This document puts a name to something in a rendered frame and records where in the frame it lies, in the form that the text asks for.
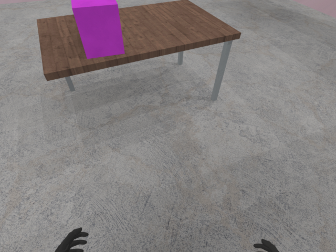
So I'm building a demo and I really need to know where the table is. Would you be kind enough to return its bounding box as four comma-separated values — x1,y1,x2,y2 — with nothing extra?
37,0,241,101

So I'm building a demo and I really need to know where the carton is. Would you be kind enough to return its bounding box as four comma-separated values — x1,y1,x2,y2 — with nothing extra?
71,0,125,59

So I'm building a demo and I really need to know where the left robot hand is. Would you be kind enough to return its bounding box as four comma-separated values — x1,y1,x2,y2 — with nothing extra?
55,227,89,252

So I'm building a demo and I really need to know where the right robot hand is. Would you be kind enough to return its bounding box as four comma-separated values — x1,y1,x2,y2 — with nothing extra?
254,239,279,252

